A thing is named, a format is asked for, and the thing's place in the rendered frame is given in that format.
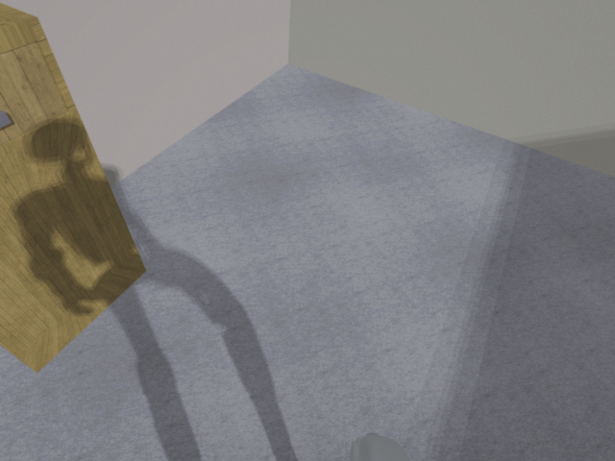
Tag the robot right thigh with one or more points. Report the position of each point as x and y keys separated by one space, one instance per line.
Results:
x=373 y=447

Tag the cabinet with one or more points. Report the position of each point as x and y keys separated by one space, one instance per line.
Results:
x=66 y=252

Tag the drawer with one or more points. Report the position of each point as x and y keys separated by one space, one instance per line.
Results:
x=28 y=94

